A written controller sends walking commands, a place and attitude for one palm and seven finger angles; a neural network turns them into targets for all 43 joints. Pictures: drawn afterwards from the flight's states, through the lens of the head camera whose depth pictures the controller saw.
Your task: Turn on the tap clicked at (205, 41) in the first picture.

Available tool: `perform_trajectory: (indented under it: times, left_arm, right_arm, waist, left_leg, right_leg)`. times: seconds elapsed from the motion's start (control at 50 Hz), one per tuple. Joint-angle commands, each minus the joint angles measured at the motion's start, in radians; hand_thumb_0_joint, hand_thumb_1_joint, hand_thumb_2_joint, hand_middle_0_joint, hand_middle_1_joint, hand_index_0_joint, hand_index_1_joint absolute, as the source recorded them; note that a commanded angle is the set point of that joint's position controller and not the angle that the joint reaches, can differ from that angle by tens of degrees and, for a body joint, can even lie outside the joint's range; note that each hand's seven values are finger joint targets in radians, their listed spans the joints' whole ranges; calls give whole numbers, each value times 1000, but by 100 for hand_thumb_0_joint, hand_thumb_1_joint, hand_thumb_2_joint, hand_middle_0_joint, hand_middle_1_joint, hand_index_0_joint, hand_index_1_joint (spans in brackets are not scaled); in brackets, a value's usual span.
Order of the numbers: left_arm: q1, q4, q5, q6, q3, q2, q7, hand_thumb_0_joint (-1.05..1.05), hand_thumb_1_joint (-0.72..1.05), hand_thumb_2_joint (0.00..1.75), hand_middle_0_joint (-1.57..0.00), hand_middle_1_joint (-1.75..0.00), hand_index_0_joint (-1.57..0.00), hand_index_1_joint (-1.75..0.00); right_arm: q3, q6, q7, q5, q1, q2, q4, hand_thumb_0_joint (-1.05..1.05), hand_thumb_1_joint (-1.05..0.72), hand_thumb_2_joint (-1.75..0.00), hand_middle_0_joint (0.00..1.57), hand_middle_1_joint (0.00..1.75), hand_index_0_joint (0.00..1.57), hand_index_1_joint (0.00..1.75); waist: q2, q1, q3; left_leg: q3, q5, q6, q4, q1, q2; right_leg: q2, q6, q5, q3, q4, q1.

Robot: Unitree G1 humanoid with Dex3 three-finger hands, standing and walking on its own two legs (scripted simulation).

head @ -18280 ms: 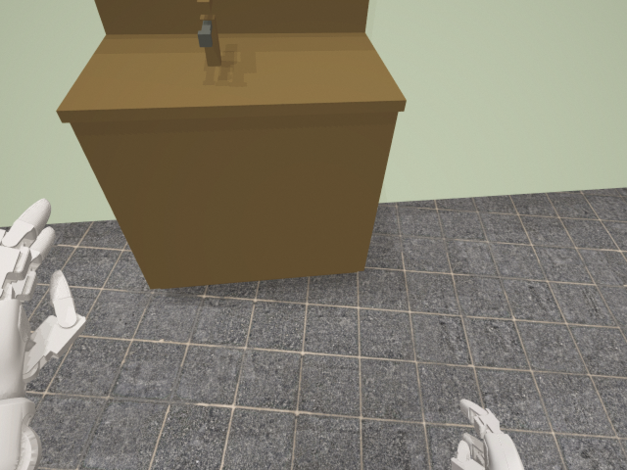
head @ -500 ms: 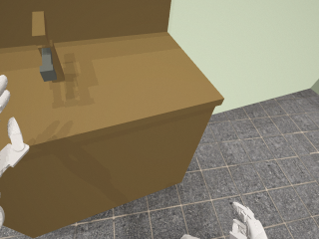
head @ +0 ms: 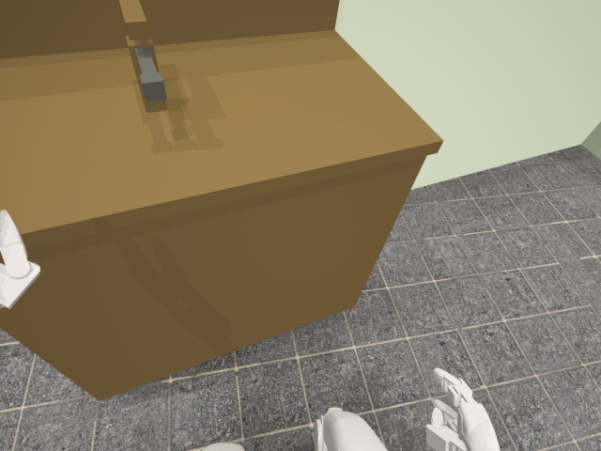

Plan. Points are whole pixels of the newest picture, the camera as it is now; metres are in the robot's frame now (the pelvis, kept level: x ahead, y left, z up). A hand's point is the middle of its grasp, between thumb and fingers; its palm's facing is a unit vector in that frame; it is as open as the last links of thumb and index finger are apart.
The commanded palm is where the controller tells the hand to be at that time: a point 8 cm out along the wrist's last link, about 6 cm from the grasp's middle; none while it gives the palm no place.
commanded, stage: come to a stop and stand still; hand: left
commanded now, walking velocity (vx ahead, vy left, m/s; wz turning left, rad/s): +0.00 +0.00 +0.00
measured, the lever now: (153, 87) +0.53 +0.25 +0.18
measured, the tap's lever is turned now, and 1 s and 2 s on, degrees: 0 0 0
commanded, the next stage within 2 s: look again from close up in 1.40 s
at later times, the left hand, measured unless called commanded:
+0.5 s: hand out of the picture +0.08 +0.30 +0.21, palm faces +0.44 -0.79 -0.42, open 7.4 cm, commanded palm +0.01 +0.33 +0.22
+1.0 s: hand out of the picture -0.03 +0.33 +0.23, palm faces +0.47 -0.79 -0.39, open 7.4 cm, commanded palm -0.11 +0.36 +0.22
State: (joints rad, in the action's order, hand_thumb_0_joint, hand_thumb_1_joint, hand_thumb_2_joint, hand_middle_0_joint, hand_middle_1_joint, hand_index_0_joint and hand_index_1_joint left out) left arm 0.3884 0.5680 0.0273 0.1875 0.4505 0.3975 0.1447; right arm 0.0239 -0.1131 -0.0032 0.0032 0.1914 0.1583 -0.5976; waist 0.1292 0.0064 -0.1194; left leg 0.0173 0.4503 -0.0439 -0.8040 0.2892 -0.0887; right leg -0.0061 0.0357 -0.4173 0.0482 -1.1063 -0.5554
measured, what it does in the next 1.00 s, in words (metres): walks backwards: right foot, then left foot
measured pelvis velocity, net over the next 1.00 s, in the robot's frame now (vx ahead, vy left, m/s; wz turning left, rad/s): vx -0.25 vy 0.07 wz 0.08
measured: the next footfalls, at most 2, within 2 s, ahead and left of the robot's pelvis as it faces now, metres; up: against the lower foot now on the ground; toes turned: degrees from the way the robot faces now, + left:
right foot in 0.10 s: +0.04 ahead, -0.08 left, +0.00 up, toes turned +3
left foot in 0.32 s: -0.11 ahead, +0.17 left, +0.00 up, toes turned -2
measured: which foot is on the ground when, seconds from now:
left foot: down 0.00-0.16, up 0.18-0.30, down 0.32-0.58, up 0.60-0.80, down 0.82-1.00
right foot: up 0.00-0.08, down 0.10-0.36, up 0.38-0.54, down 0.56-0.84, up 0.86-1.00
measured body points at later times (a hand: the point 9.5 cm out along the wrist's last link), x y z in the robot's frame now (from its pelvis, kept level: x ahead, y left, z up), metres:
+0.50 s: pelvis -0.14 +0.05 +0.00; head -0.12 +0.06 +0.45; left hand +0.05 +0.34 +0.23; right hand +0.02 -0.17 -0.08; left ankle -0.15 +0.17 -0.70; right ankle -0.12 -0.04 -0.65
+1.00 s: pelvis -0.25 +0.07 +0.02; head -0.23 +0.09 +0.47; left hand -0.06 +0.37 +0.25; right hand -0.08 -0.15 -0.05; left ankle -0.28 +0.17 -0.70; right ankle -0.21 +0.00 -0.64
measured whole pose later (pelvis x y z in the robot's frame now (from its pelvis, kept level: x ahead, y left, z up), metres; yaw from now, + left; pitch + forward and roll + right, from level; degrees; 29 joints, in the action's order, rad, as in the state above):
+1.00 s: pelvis -0.25 +0.07 +0.02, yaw +4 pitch -2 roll +0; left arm 0.37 0.52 0.03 0.27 0.45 0.42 0.12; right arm 0.01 -0.14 -0.02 0.01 0.24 0.16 -0.59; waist 0.05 0.05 -0.06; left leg 0.01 0.41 -0.04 -0.67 0.22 -0.04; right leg 0.08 0.06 -0.44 -0.03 -1.12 -0.55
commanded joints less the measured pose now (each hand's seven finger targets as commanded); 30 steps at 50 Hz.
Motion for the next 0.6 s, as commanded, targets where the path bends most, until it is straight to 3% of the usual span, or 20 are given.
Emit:
perform_trajectory:
  times: [0.0, 0.06, 0.1, 0.12, 0.14, 0.16, 0.18, 0.2, 0.26, 0.3, 0.32, 0.34, 0.36, 0.38, 0.4, 0.42, 0.5, 0.54, 0.56, 0.58]
  left_arm:
    - [0, 266, 14, 101, 131, 190, -9, 0, 90, 90, -20, -30, -20, -30]
    - [71, 167, 29, 92, 165, 193, -33, 0, 90, 90, -20, -30, -20, -30]
    - [68, 93, 37, 90, 179, 203, -47, 0, 90, 90, -20, -30, -20, -30]
    - [3, 108, 45, 87, 161, 202, -51, 0, 90, 90, -20, -30, -20, -30]
    - [7, 122, 56, 80, 143, 202, -49, 0, 90, 90, -20, -30, -20, -30]
    - [41, 122, 61, 77, 128, 174, -50, 0, 90, 90, -20, -30, -20, -30]
    - [81, 87, 49, 60, 166, 209, -42, 0, 90, 90, -20, -30, -20, -30]
    - [26, 156, 41, 56, 122, 197, -43, 0, 90, 90, -20, -30, -20, -30]
    - [-55, 261, 16, 67, 124, 249, -12, 0, 90, 90, -20, -30, -20, -30]
    - [-65, 302, 21, 71, 154, 285, -4, 0, 90, 90, -20, -30, -20, -30]
    - [-82, 305, 20, 80, 152, 278, -5, 0, 90, 90, -20, -30, -20, -30]
    - [-107, 303, 4, 90, 141, 277, 5, 0, 90, 90, -20, -30, -20, -30]
    - [-167, 331, -1, 109, 134, 295, 8, 0, 90, 90, -20, -30, -20, -30]
    - [-175, 281, 6, 122, 175, 316, 4, 0, 90, 90, -20, -30, -20, -30]
    - [-191, 295, -1, 139, 161, 282, -21, 0, 90, 90, -20, -30, -20, -30]
    - [-110, 227, -5, 143, 122, 205, -34, 0, 90, 90, -20, -30, -20, -30]
    - [67, 111, 33, 119, 164, 181, -59, 0, 90, 90, -20, -30, -20, -30]
    - [28, 38, 37, 103, 168, 196, -71, 0, 90, 90, -20, -30, -20, -30]
    - [-16, -4, 37, 98, 174, 221, -71, 0, 90, 90, -20, -30, -20, -30]
    - [-57, 11, 49, 83, 127, 196, -74, 0, 90, 90, -20, -30, -20, -30]
  right_arm:
    - [75, -29, -28, 22, -24, 166, 165, 0, -90, -90, 20, 30, 20, 30]
    - [42, -6, -33, 31, -20, 151, 173, 0, -90, -90, 20, 30, 20, 30]
    - [37, -1, -34, 42, 15, 152, 182, 0, -90, -90, 20, 30, 20, 30]
    - [67, 15, -41, 51, 36, 183, 193, 0, -90, -90, 20, 30, 20, 30]
    - [100, 13, -49, 61, 21, 214, 238, 0, -90, -90, 20, 30, 20, 30]
    - [95, 17, -45, 66, 0, 196, 234, 0, -90, -90, 20, 30, 20, 30]
    - [68, 33, -40, 51, -29, 150, 211, 0, -90, -90, 20, 30, 20, 30]
    - [54, 42, -43, 38, -32, 145, 212, 0, -90, -90, 20, 30, 20, 30]
    - [35, 20, -24, 20, -47, 130, 180, 0, -90, -90, 20, 30, 20, 30]
    - [44, -16, -5, 20, -14, 144, 171, 0, -90, -90, 20, 30, 20, 30]
    - [51, -32, 2, 18, 6, 148, 156, 0, -90, -90, 20, 30, 20, 30]
    - [46, -53, 11, 9, -11, 121, 146, 0, -90, -90, 20, 30, 20, 30]
    - [32, -72, 14, -7, -20, 103, 133, 0, -90, -90, 20, 30, 20, 30]
    - [37, -74, -2, -13, -43, 113, 150, 0, -90, -90, 20, 30, 20, 30]
    - [49, -78, -23, -8, -21, 120, 130, 0, -90, -90, 20, 30, 20, 30]
    - [62, -58, -34, 23, 4, 138, 121, 0, -90, -90, 20, 30, 20, 30]
    - [59, -18, -42, 33, 3, 169, 173, 0, -90, -90, 20, 30, 20, 30]
    - [45, -12, -38, 43, -1, 168, 181, 0, -90, -90, 20, 30, 20, 30]
    - [50, -3, -35, 50, 15, 162, 177, 0, -90, -90, 20, 30, 20, 30]
    - [89, 8, -46, 49, 16, 213, 205, 0, -90, -90, 20, 30, 20, 30]
  waist:
    - [-241, 19, 176]
    - [-258, 11, 179]
    - [-110, 18, 191]
    - [100, 32, 248]
    - [307, 10, 250]
    - [192, -8, 176]
    - [-39, 15, 152]
    - [-157, 22, 159]
    - [-116, 12, 237]
    - [-120, 9, 254]
    - [-204, 15, 250]
    - [-434, 19, 254]
    - [-583, 45, 231]
    - [-650, 58, 120]
    - [-467, 49, 76]
    - [-217, 36, 84]
    - [-277, 7, 194]
    - [-134, -1, 192]
    - [101, 10, 201]
    - [303, 9, 219]
  left_leg:
    - [-259, -607, -106, 174, -3, 233]
    - [-265, -537, -78, 46, 86, 229]
    - [-197, -395, -34, -114, 129, 165]
    - [-97, -213, 9, -276, 138, 70]
    - [-174, -23, 29, -460, 169, 52]
    - [-254, -19, 20, -595, 132, 93]
    - [-222, -33, 32, -666, 145, 93]
    - [-228, -14, 27, -612, 152, 100]
    - [-126, -93, 24, -273, 73, 99]
    - [-24, -243, 10, 198, -45, 68]
    - [20, -379, 2, 451, -93, 73]
    - [19, -605, -27, 476, -161, 115]
    - [-79, -781, -62, 403, -133, 182]
    - [-428, -590, -128, 386, 103, 294]
    - [-525, -502, -167, 372, 169, 348]
    - [-392, -536, -165, 255, 70, 321]
    - [-264, -451, -93, 9, 56, 249]
    - [-162, -217, -61, -199, 233, 171]
    - [-37, -61, -22, -474, 323, 53]
    - [-80, -2, 37, -713, 376, 7]
  right_leg:
    - [46, 29, 48, -1, 42, 74]
    - [15, 39, 205, -61, 413, 248]
    - [-15, 52, 440, -99, 662, 397]
    - [-104, 105, 616, -19, 653, 429]
    - [-276, 212, 616, 336, 601, 305]
    - [-328, 244, 401, 392, 640, 77]
    - [-302, 248, 332, 346, 601, -10]
    - [-306, 243, 358, 324, 553, -21]
    - [-246, 178, 348, 226, 430, 0]
    - [-144, 102, 302, 91, 309, 44]
    - [-62, 64, 251, -13, 171, 92]
    - [34, 20, 47, -132, -19, 63]
    - [84, -6, -101, -166, -148, 22]
    - [66, 5, -144, 1, -248, 11]
    - [60, 12, -93, 103, -308, -5]
    - [50, 20, -49, 85, -209, -51]
    - [52, 40, 49, -60, 363, 172]
    - [34, 65, 232, -105, 613, 425]
    - [-75, 124, 314, 18, 685, 499]
    - [-239, 218, 378, 371, 675, 387]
